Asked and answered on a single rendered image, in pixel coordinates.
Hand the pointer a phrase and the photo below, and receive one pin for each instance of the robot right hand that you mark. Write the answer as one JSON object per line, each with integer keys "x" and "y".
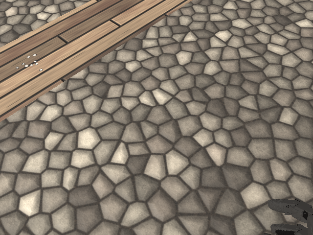
{"x": 297, "y": 209}

